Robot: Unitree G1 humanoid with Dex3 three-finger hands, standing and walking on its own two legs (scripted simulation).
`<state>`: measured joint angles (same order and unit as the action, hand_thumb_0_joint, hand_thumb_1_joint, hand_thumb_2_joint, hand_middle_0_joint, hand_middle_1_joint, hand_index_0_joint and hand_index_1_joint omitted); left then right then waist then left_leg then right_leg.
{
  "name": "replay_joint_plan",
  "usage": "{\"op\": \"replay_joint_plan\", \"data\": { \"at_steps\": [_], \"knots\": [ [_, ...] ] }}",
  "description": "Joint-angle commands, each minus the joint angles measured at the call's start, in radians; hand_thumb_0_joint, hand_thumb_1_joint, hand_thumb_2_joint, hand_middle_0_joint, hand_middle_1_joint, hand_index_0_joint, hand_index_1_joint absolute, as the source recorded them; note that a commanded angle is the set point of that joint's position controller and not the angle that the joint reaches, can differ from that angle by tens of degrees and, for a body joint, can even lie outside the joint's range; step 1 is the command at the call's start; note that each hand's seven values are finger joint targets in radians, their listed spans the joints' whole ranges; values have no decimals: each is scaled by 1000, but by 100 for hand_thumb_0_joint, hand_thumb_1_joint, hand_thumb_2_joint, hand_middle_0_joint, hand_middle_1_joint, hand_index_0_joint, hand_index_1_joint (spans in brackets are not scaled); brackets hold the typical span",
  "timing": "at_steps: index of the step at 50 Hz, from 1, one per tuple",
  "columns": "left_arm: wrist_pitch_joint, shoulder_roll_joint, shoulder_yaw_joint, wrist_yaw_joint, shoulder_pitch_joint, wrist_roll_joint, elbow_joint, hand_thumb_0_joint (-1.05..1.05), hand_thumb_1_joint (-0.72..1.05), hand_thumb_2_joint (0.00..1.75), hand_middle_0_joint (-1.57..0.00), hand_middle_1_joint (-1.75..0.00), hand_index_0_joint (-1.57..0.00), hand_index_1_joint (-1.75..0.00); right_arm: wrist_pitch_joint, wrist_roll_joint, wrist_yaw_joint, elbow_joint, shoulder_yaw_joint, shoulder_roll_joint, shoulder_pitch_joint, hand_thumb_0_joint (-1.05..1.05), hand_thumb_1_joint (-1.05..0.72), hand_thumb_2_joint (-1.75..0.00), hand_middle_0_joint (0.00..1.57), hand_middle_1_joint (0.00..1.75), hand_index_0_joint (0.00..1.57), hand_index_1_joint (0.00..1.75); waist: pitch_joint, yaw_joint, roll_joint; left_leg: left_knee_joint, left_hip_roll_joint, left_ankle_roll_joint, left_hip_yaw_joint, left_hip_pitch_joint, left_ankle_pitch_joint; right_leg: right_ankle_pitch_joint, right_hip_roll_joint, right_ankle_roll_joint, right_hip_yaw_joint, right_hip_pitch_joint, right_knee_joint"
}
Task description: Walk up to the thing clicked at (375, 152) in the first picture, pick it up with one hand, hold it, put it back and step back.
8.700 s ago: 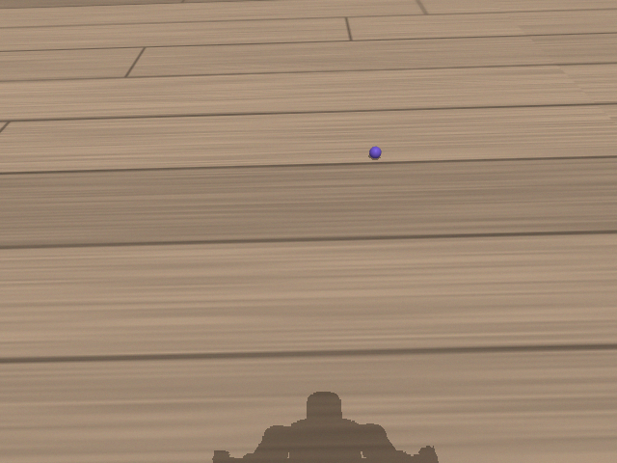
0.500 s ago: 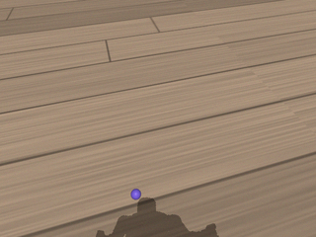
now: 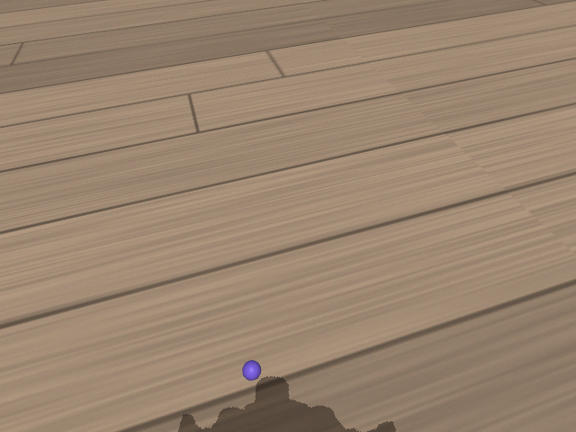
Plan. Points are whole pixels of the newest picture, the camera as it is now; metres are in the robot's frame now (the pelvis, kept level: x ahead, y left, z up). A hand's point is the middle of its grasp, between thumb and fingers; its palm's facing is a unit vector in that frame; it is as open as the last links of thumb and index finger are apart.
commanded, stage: stand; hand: left
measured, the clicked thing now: (251, 370) +0.48 +0.16 -0.75
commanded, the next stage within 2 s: walk up in 1.86 s
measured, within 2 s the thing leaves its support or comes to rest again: neither
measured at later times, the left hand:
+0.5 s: hand out of the picture +0.09 +0.26 -0.16, palm faces -0.02 -0.94 -0.34, open 7.4 cm
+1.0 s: hand out of the picture +0.10 +0.26 -0.15, palm faces -0.01 -0.94 -0.35, open 7.4 cm
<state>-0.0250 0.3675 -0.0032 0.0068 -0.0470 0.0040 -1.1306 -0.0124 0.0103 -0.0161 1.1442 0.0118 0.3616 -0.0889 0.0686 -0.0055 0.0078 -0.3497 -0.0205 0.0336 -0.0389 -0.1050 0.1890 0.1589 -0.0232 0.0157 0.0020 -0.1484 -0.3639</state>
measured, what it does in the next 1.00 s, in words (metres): stands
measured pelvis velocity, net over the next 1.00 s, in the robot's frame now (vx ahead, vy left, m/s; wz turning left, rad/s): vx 0.02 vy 0.00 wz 0.00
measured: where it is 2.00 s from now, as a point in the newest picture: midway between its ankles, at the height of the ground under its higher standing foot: outside the picture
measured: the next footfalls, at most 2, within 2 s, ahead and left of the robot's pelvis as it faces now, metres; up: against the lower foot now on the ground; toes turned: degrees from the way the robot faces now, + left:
none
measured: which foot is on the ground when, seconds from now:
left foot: down 0.00-1.00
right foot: down 0.00-1.00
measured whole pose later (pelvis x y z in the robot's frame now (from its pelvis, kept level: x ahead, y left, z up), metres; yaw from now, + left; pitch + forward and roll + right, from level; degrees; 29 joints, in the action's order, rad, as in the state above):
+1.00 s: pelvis +0.02 +0.00 +0.00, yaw +0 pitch -2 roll +0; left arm -0.01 0.35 -0.01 0.00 -0.08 0.01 -1.14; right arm 0.00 0.01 -0.01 1.14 0.00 0.36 -0.09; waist 0.06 0.00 0.01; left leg -0.31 -0.02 0.03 -0.04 -0.08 0.20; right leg 0.17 -0.02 0.02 0.01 -0.13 -0.33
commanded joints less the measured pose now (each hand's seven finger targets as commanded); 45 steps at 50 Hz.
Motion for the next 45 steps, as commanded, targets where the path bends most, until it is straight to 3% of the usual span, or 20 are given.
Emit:
{"op": "replay_joint_plan", "data": {
  "at_steps": [1,4,13,22,40,45],
  "knots": [
    [-17,211,-37,-9,44,-2,48,0,90,90,-20,-30,-20,-30,-26,-3,13,-50,34,211,60,0,-90,-90,20,30,20,30,-83,8,-6,87,-100,-44,-73,-51,-40,-12,-101,-31,-97,47,81],
    [-15,223,-40,-9,42,1,46,0,90,90,-20,-30,-20,-30,-22,-1,12,-47,34,206,56,0,-90,-90,20,30,20,30,-69,10,-26,94,-96,-46,-74,-58,3,52,-98,-31,-99,25,92],
    [-12,217,-36,-9,22,0,42,0,90,90,-20,-30,-20,-30,-21,-2,15,-42,33,211,42,0,-90,-90,20,30,20,30,-98,5,-5,92,-98,-46,-70,-42,-38,-7,-97,-33,-96,31,77],
    [-16,200,-31,-13,-9,-1,35,0,90,90,-20,-30,-20,-30,-20,-7,19,-43,33,217,43,0,-90,-90,20,30,20,30,-139,2,-12,58,-108,-49,-60,19,-202,-191,-105,-29,-84,59,59],
    [-12,206,-39,-15,6,0,46,0,90,90,-20,-30,-20,-30,-17,-5,22,-59,25,207,47,0,-90,-90,20,30,20,30,-113,0,-9,70,-108,-42,-51,7,-199,-201,-109,-28,-80,80,71],
    [-9,204,-41,-15,8,1,43,0,90,90,-20,-30,-20,-30,-14,-6,21,-62,25,211,50,0,-90,-90,20,30,20,30,-111,3,-12,77,-104,-45,-52,-3,-156,-152,-104,-28,-74,79,75]
  ]
}}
